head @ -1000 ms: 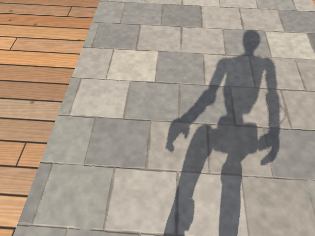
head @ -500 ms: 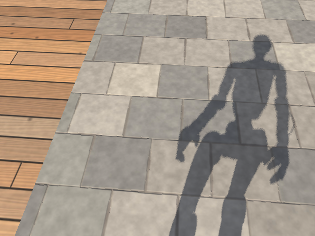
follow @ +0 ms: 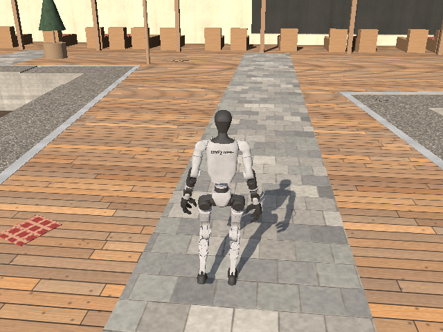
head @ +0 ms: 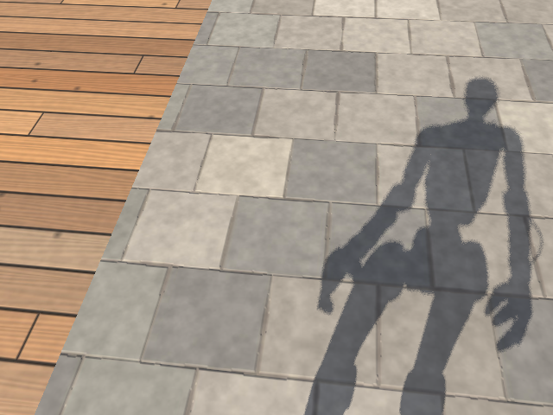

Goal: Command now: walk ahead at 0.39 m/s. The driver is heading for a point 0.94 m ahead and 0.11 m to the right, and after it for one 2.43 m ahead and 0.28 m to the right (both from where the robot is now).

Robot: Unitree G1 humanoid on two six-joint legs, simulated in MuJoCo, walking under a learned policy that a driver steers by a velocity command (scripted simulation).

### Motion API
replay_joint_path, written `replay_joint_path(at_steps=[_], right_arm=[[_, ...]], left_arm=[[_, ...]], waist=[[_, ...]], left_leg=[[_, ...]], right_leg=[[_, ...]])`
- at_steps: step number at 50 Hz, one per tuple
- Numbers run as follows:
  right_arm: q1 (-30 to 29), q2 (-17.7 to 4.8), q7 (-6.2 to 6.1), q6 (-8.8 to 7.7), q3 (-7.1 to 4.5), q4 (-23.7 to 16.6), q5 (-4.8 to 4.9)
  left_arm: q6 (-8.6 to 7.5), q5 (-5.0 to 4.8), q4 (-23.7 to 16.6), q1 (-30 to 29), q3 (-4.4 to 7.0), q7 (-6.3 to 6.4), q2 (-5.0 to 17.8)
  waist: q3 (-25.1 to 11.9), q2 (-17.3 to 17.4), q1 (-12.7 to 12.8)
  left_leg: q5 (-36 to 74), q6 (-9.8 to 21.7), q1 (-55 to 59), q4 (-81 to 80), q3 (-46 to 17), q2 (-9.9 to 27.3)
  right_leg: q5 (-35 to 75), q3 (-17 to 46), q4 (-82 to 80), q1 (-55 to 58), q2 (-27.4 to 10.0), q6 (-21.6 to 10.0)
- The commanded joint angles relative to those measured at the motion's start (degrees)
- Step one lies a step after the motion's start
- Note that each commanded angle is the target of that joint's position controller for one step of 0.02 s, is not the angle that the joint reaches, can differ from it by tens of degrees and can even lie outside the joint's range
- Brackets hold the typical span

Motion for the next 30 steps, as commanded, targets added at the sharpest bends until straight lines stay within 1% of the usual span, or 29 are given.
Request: replay_joint_path(at_steps=[1,2,3,4,5,7,9,11,12,14,15,16,17,18,19,20,21,22,23,24,25,26,27,28,29,30], right_arm=[[-6.2,-4.4,0.52,-2.04,-1.31,-6.3,0.43],[-6.4,-5.3,0.36,-1.58,-2.05,-6.2,-0.11],[-6.0,-4.9,0.44,-1.04,-2.33,-6.1,-0.26],[-6.3,-4.1,0.53,-0.56,-2.39,-6.1,-0.43],[-7.6,-3.5,0.55,-0.17,-2.43,-6.6,-0.65],[-12.9,-2.8,0.41,0.19,-2.27,-8.8,-0.96],[-18.3,-2.4,0.53,0.15,-1.90,-10.8,-1.11],[-21.8,-2.3,0.85,0.00,-1.57,-11.8,-1.14],[-23.1,-2.3,1.06,-0.01,-1.41,-12.1,-1.19],[-24.8,-2.3,1.52,0.06,-1.17,-12.8,-1.12],[-24.9,-2.8,1.75,0.10,-1.20,-13.1,-1.04],[-24.2,-3.7,1.93,0.07,-1.41,-13.1,-1.08],[-22.2,-5.2,2.01,-0.07,-1.91,-12.7,-1.29],[-18.0,-6.7,1.97,-0.32,-2.61,-11.4,-1.68],[-11.3,-8.5,1.84,-0.58,-3.58,-9.0,-2.12],[-5.2,-12.0,1.51,-0.72,-4.40,-7.3,-2.91],[-1.9,-14.1,1.25,-0.10,-4.21,-6.9,-4.18],[-0.9,-11.0,1.74,0.16,-3.13,-6.5,-3.24],[-6.7,-9.6,2.05,0.24,-2.68,-7.6,-2.17],[-13.0,-7.4,1.86,0.37,-1.90,-9.0,-1.91],[-16.7,-5.2,1.80,0.31,-1.03,-9.6,-2.35],[-18.6,-4.5,1.68,0.28,-0.73,-9.4,-2.93],[-19.0,-4.6,1.66,0.48,-0.75,-8.9,-3.52],[-18.9,-4.9,1.48,0.60,-0.78,-8.6,-4.00],[-18.5,-5.2,1.18,0.66,-0.80,-8.4,-4.33],[-18.0,-5.6,0.83,0.73,-0.87,-8.3,-4.38]], left_arm=[[-0.43,0.54,-0.9,4.8,-0.61,-0.55,4.4],[-0.22,0.65,-1.1,4.0,-1.19,-0.52,3.4],[0.17,0.89,-0.7,4.8,-1.48,-0.35,3.1],[0.39,1.06,-0.2,6.5,-1.55,-0.04,3.5],[0.51,1.16,0.2,8.0,-1.53,0.35,4.3],[0.64,1.36,0.3,9.5,-1.32,1.13,6.3],[0.86,1.44,-0.1,9.7,-1.22,1.71,7.1],[1.15,1.54,-0.3,9.5,-1.14,2.04,7.7],[1.32,1.42,-0.1,10.1,-1.07,2.11,7.8],[1.71,0.92,0.8,11.5,-0.97,2.15,7.8],[1.91,0.70,1.1,11.2,-0.90,2.20,7.7],[2.10,0.63,1.2,10.4,-0.78,2.29,7.8],[2.23,0.65,1.0,9.1,-0.60,2.40,8.2],[2.40,0.49,0.6,7.4,-0.40,2.52,8.6],[2.59,0.46,0.4,6.7,-0.52,2.50,8.2],[2.47,1.27,-0.2,8.5,-1.02,2.37,7.1],[2.24,2.05,1.1,17.4,-2.79,2.01,0.9],[1.77,0.47,2.8,20.1,-2.81,1.72,0.8],[1.95,-0.65,1.8,15.6,-1.81,1.70,4.7],[2.55,-0.68,0.1,9.8,-1.52,2.20,5.6],[3.44,-0.01,-0.3,6.7,-1.02,2.95,6.0],[4.45,0.55,-0.5,7.0,-0.70,3.55,5.5],[5.25,0.81,-0.2,7.8,-0.73,3.88,4.6],[5.72,0.87,-0.1,8.3,-0.87,4.20,3.5],[6.03,0.87,-0.1,8.2,-0.98,4.57,2.9],[6.32,0.99,-0.2,7.3,-1.08,4.86,2.8]], waist=[[3.2,-3.7,1.0],[3.5,-3.8,0.1],[3.3,-5.0,-0.3],[3.3,-5.3,-0.3],[3.6,-5.1,-0.2],[4.9,-4.5,0.6],[5.8,-4.8,1.6],[6.7,-5.5,2.0],[6.6,-5.8,2.3],[6.0,-6.5,2.5],[5.6,-7.1,1.9],[4.7,-7.6,0.9],[2.8,-8.2,-0.6],[0.0,-8.4,-3.1],[-3.7,-7.2,-6.1],[-9.9,-2.4,-7.1],[-19.2,10.9,-3.4],[-26.9,11.8,-3.7],[-19.9,7.2,-2.9],[-12.6,2.8,-1.8],[-8.3,-0.3,-0.6],[-6.7,1.0,1.1],[-5.8,2.6,2.0],[-5.4,3.7,2.5],[-5.3,4.4,2.7],[-5.7,4.6,2.4]], left_leg=[[8.1,3.2,-27.1,10.8,-2.6,5.0],[10.7,3.1,-24.7,7.4,-1.8,6.3],[12.3,2.5,-22.7,5.1,-0.7,6.6],[13.6,1.7,-22.4,3.6,0.4,6.4],[15.1,0.9,-23.4,1.7,1.2,6.4],[18.3,-0.6,-26.1,-4.9,1.6,6.5],[22.5,-1.4,-25.9,-13.2,1.9,5.9],[25.9,-1.7,-21.7,-20.8,3.5,3.9],[26.9,-1.7,-19.1,-23.1,4.6,2.8],[27.7,-1.2,-15.8,-25.7,4.6,1.8],[27.3,-0.4,-14.8,-27.0,3.9,1.7],[26.6,0.5,-13.4,-28.2,3.3,1.3],[25.7,1.5,-10.5,-29.5,3.1,0.5],[26.3,2.6,-5.1,-31.3,3.8,-1.0],[30.4,3.8,3.1,-34.3,4.7,-2.2],[51.5,5.7,16.6,-31.8,-0.6,4.3],[69.7,15.8,35.7,-29.5,-18.3,20.0],[63.5,19.8,34.8,-35.6,-28.5,23.2],[50.1,17.3,26.0,-38.6,-23.3,20.5],[40.1,14.3,17.5,-41.1,-17.8,17.6],[35.1,12.4,9.1,-43.8,-13.8,15.3],[30.9,10.9,2.9,-45.5,-10.8,13.3],[28.0,10.1,-1.3,-46.9,-8.7,11.6],[27.4,10.0,-3.5,-47.6,-6.8,10.3],[26.8,10.3,-4.4,-48.0,-5.8,9.8],[24.5,10.7,-4.3,-48.3,-5.9,9.9]], right_leg=[[5.0,26.1,-22.1,15.3,-19.2,-9.4],[8.7,20.8,-22.9,13.2,-16.6,-7.5],[11.5,17.3,-23.5,11.8,-14.9,-6.7],[14.7,15.1,-23.9,11.4,-14.0,-6.6],[16.8,13.8,-24.4,11.3,-13.8,-6.9],[18.1,13.0,-25.6,10.9,-14.4,-7.6],[17.5,11.6,-26.5,9.9,-14.1,-7.5],[25.0,8.3,-25.6,7.9,-12.9,-6.5],[28.6,6.8,-24.6,7.2,-12.5,-6.1],[33.1,5.8,-21.9,8.2,-13.1,-5.7],[35.2,5.7,-20.3,9.6,-13.7,-5.2],[37.7,5.8,-18.2,11.3,-14.3,-4.6],[41.3,6.1,-15.4,12.9,-14.6,-3.7],[45.4,6.0,-10.8,13.9,-13.9,-2.7],[46.8,4.9,-2.8,13.5,-11.3,-1.2],[34.1,3.1,9.2,6.4,-7.6,1.3],[-7.8,1.8,31.3,-11.1,0.5,5.0],[-21.6,11.3,42.2,-12.5,2.3,5.7],[-19.2,11.8,44.7,-15.1,-0.7,5.6],[-15.4,9.0,42.8,-17.0,-3.5,5.7],[-12.0,8.3,39.0,-15.1,-5.6,5.9],[-9.5,8.5,34.3,-10.7,-7.3,5.7],[-8.1,7.7,30.2,-6.9,-7.3,5.5],[-7.9,6.9,25.7,-4.6,-7.0,5.4],[-8.3,6.3,21.3,-3.1,-6.6,5.4],[-8.1,6.1,17.3,-2.4,-6.5,5.5]])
